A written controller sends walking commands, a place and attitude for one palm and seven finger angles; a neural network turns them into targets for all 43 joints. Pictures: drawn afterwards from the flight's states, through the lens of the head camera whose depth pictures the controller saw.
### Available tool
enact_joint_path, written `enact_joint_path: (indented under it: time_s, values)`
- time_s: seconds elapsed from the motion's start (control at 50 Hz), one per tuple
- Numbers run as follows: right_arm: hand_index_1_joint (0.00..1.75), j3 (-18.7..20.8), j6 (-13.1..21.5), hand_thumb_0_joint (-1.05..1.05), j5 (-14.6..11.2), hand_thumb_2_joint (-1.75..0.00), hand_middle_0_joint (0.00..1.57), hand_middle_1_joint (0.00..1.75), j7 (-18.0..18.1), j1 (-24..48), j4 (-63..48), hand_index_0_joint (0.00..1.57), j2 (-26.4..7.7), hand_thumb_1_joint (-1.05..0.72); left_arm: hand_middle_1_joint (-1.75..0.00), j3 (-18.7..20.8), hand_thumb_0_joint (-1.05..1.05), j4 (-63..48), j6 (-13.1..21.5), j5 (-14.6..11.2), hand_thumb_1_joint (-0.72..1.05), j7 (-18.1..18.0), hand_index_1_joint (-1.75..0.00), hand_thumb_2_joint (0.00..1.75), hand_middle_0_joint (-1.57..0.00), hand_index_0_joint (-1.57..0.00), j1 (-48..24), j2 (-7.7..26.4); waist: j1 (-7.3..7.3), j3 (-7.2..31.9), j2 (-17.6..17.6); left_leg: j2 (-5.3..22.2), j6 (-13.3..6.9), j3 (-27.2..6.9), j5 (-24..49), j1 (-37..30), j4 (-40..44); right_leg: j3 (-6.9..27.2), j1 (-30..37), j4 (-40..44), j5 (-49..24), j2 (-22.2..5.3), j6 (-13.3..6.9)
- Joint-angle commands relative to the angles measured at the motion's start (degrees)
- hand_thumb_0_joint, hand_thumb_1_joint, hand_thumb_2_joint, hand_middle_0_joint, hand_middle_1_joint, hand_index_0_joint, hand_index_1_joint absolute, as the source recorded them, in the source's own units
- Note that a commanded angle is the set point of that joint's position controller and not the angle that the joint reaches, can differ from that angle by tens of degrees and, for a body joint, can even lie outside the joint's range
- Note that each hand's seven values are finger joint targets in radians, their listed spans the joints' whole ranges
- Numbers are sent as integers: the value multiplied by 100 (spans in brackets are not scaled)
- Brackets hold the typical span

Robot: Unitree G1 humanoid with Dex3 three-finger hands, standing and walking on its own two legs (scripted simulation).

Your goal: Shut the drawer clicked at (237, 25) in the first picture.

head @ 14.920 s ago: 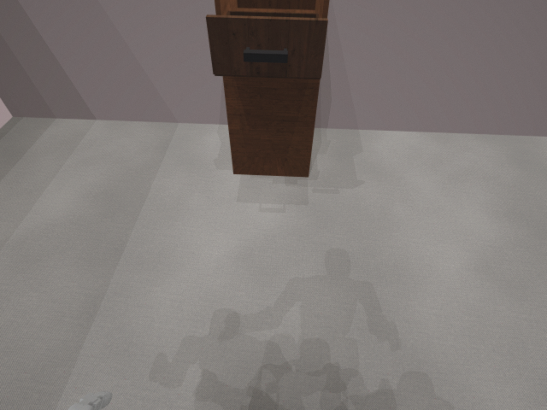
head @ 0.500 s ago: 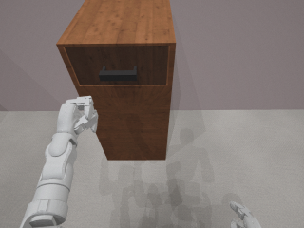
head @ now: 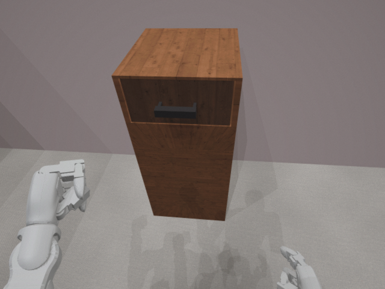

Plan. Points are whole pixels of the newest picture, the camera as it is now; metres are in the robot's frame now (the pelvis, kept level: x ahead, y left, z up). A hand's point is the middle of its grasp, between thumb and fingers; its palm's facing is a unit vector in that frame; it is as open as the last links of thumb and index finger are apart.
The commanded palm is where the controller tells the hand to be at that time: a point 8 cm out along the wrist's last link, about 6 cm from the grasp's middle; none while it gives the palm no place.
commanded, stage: draw the hand back to the body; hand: left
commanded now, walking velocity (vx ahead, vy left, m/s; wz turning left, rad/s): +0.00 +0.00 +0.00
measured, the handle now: (176, 108) +0.65 +0.14 +0.02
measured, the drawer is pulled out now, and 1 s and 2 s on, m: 0.00 0.00 0.00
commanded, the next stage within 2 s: step back with the hand held close in 0.36 s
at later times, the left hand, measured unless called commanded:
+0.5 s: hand (62, 209) +0.19 +0.23 +0.16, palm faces +0.42 -0.83 -0.38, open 3.2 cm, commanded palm +0.14 +0.27 +0.17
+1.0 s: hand (37, 232) +0.15 +0.25 +0.16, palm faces +0.39 -0.77 -0.51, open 3.2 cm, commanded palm +0.09 +0.28 +0.17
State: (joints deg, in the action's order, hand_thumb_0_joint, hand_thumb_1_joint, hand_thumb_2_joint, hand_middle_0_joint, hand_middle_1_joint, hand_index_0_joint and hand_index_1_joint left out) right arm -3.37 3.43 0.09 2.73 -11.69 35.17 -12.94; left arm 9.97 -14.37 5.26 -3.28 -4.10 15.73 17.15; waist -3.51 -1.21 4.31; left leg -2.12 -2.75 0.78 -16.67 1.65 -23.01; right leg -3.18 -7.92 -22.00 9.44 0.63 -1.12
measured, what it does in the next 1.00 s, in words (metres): stands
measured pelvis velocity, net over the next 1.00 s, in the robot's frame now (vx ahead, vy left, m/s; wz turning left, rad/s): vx -0.04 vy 0.01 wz -0.01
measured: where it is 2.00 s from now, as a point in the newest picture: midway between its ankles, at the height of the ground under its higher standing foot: outside the picture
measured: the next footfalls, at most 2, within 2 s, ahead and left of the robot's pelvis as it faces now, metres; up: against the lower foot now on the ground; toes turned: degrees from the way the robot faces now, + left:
right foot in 1.40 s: -0.13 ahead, -0.13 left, +0.00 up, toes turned +2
left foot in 1.84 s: -0.16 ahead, +0.10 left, +0.00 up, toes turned +2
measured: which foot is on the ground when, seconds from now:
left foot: down 0.00-1.00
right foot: down 0.00-1.00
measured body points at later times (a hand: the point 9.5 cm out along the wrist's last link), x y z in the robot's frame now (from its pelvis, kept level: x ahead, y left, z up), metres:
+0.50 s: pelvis +0.01 -0.01 +0.00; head -0.02 -0.03 +0.45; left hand +0.16 +0.28 +0.18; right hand +0.20 -0.22 -0.08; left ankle -0.04 +0.08 -0.74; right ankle +0.03 -0.11 -0.74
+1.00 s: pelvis -0.04 +0.01 -0.02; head -0.04 -0.01 +0.43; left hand +0.12 +0.29 +0.18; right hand +0.13 -0.23 -0.10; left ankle -0.04 +0.08 -0.74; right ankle +0.03 -0.11 -0.74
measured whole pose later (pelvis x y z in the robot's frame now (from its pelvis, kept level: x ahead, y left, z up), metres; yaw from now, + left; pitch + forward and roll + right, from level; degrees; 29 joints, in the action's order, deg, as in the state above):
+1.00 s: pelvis -0.04 +0.01 -0.02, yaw -1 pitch -1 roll +1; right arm 0.6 1.6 0.1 4.1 -12.1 30.9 -12.7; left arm 22.3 -29.4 11.3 -0.6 -6.4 33.5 21.3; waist -0.9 0.1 0.8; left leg -4.7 -4.1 3.0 -17.5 14.7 -32.7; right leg 0.5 -22.5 -34.4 11.1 -1.6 0.3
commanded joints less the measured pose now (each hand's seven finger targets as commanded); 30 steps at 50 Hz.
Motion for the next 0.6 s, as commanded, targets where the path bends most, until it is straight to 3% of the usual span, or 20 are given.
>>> enact_joint_path:
  time_s: [0.0, 0.16, 0.18, 0.24, 0.26, 0.38, 0.46, 0.48, 0.5, 0.52, 0.54, 0.58]
  values:
    - [30, 303, 375, 0, 27, -90, 20, 30, 64, 844, -939, 20, -627, -90, -160, 769, 0, -1701, 392, -38, 90, -99, -160, 90, -140, -140, -217, 938, 3, 395, -215, 321, 208, -300, 1242, 809, 544, 244, 824, 223, -443, -99, -104]
    - [30, 375, 605, 0, 24, -90, 20, 30, 111, 737, -951, 20, -630, -90, -160, 1477, 0, -2579, 435, -27, 90, -246, -160, 90, -140, -140, 1048, 1345, -103, 476, 101, 345, 280, -325, 1457, 803, 383, 338, 862, 183, -621, -91, -113]
    - [30, 353, 628, 0, 37, -90, 20, 30, 109, 720, -912, 20, -603, -90, -160, 1239, 0, -2540, 442, -14, 90, -223, -160, 90, -140, -140, 952, 1099, -32, 268, 15, 337, 271, -320, 1375, 807, 411, 318, 714, 198, -531, -112, -104]
    - [30, 389, 685, 0, 25, -90, 20, 30, 142, 668, -832, 20, -657, -90, -160, 1037, 0, -2326, 416, 33, 90, -237, -160, 90, -140, -140, 667, 954, 66, -125, -287, 359, 156, -327, 934, 824, 410, 305, 328, 312, -37, -120, -74]
    - [30, 386, 707, 0, 25, -90, 20, 30, 162, 676, -811, 20, -664, -90, -160, 972, 0, -2238, 397, 40, 90, -238, -160, 90, -140, -140, 586, 898, 87, -273, -239, 337, 124, -323, 792, 816, 399, 326, 209, 394, 113, -128, -80]
    - [30, 382, 790, 0, 64, -90, 20, 30, 201, 630, -790, 20, -627, -90, -160, 1256, 0, -2375, 446, 41, 90, -332, -160, 90, -140, -140, 733, 1139, -64, 415, -70, 294, 169, -298, 1140, 703, 367, 328, 697, 190, -272, -177, -101]
    - [30, 356, 818, 0, 83, -90, 20, 30, 172, 660, -784, 20, -610, -90, -160, 1312, 0, -2447, 435, 49, 90, -326, -160, 90, -140, -140, 809, 1174, -92, 393, 122, 281, 244, -296, 1500, 745, 337, 355, 821, 157, -654, -158, -119]
    - [30, 413, 648, 0, 65, -90, 20, 30, 175, 623, -981, 20, -768, -90, -160, 2046, 0, -2720, 718, 37, 90, -359, -160, 90, -140, -140, 330, 1764, 257, -169, -252, 380, 101, -467, 942, 1323, 172, 1145, 187, 406, -796, -490, -192]
    - [30, 452, 529, 0, 77, -90, 20, 30, 165, 567, -863, 20, -655, -90, -160, 1760, 0, -2125, 724, 48, 90, -307, -160, 90, -140, -140, 960, 1296, 279, -102, -581, 333, 60, -493, 750, 1235, -35, 1254, -10, 550, -585, -718, -250]
    - [30, 462, 445, 0, 76, -90, 20, 30, 124, 578, -886, 20, -640, -90, -160, 1596, 0, -2030, 717, 78, 90, -287, -160, 90, -140, -140, 1157, 1168, 296, -45, -725, 313, 52, -456, 763, 1160, -183, 1308, -121, 662, -482, -820, -278]
    - [30, 466, 384, 0, 75, -90, 20, 30, 100, 564, -888, 20, -649, -90, -160, 1523, 0, -2097, 745, 85, 90, -277, -160, 90, -140, -140, 1199, 1102, 334, 96, -757, 314, 65, -441, 827, 1144, -311, 1323, -164, 640, -512, -901, -311]
    - [30, 497, 324, 0, 81, -90, 20, 30, 95, 576, -905, 20, -636, -90, -160, 1548, 0, -2219, 859, 87, 90, -282, -160, 90, -140, -140, 1433, 1103, 337, 449, -478, 342, 112, -462, 1129, 1200, -309, 1183, 16, 331, -1039, -970, -353]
